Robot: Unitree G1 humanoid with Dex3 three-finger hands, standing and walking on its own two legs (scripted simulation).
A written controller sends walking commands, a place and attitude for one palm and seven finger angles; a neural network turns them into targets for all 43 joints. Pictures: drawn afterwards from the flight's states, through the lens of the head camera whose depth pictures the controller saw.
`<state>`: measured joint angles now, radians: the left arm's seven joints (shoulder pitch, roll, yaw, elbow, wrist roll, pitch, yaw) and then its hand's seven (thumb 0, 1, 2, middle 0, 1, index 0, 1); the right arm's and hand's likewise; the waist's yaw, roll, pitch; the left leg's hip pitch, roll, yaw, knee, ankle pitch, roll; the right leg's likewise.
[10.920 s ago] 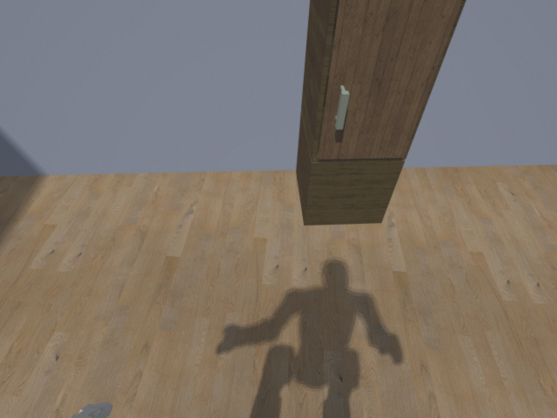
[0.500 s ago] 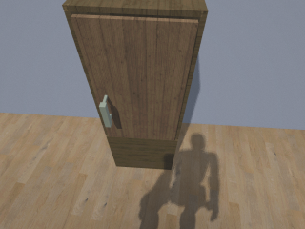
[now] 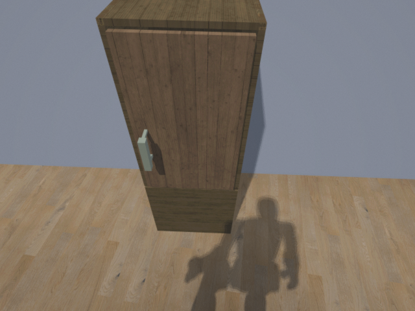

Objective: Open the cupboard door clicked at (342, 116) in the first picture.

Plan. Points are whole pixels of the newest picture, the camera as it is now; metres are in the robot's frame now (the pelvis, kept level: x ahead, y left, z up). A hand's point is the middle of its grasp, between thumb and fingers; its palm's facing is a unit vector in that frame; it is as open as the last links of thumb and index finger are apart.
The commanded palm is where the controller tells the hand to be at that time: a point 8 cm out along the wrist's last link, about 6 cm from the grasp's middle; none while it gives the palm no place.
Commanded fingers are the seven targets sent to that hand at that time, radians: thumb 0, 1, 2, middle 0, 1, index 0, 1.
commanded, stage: come to a stop and stand still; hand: left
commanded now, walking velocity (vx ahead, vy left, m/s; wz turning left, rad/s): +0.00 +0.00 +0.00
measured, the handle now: (146, 150) +0.59 +0.23 -0.10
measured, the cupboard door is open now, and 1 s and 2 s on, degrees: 0 0 0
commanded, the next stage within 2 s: look again from close up in 0.34 s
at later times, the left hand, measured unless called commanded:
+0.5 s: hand out of the picture -0.05 +0.17 -0.17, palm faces +0.04 -0.98 -0.17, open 7.4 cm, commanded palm none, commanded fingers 0.00 0.90 0.90 -0.20 -0.30 -0.20 -0.30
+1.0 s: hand out of the picture -0.01 +0.16 -0.17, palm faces +0.05 -0.99 -0.16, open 7.3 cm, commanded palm none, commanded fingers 0.00 0.90 0.90 -0.20 -0.30 -0.20 -0.30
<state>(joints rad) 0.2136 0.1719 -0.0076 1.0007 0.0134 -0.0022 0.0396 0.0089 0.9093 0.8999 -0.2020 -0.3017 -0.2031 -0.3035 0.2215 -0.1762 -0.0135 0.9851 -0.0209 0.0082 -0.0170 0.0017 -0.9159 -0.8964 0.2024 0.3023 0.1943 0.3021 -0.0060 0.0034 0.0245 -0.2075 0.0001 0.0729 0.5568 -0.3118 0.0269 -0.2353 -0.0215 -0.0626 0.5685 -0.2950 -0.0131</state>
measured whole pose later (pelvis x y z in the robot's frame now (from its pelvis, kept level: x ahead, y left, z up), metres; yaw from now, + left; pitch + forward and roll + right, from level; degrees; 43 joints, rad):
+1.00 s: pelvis +0.00 +0.00 +0.01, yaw +1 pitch -1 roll +0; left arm 0.31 0.14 -0.01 1.10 0.01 -0.02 0.03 0.01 0.92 0.90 -0.20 -0.30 -0.20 -0.30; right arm 0.30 -0.13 0.01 1.13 -0.02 -0.02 -0.03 0.01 -0.92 -0.90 0.20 0.30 0.20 0.30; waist 0.01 -0.02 0.01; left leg -0.18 0.00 0.06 0.46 -0.25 0.02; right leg -0.21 -0.02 -0.07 0.47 -0.24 -0.02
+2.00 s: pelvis +0.05 -0.01 +0.01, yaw +2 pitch -2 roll +1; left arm 0.21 0.17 0.02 1.05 0.01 -0.01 0.04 0.00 0.96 0.90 -0.20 -0.30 -0.20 -0.30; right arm 0.27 -0.13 -0.01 1.13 -0.02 -0.01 -0.03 0.00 -0.92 -0.90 0.20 0.30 0.19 0.30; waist -0.01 -0.01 0.03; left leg -0.13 0.01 0.09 0.44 -0.29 0.01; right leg -0.24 0.00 -0.06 0.48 -0.22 -0.04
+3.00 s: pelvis +0.02 +0.01 +0.01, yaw +2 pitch -2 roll +1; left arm 0.32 0.13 -0.01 1.12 0.01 -0.02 0.03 0.01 0.92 0.90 -0.20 -0.30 -0.20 -0.30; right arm 0.37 -0.12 0.02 1.09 -0.02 -0.02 -0.02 0.00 -0.91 -0.90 0.20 0.30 0.20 0.30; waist -0.01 0.00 0.01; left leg -0.15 -0.03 0.10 0.45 -0.26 0.05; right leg -0.25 -0.04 -0.06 0.48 -0.18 -0.01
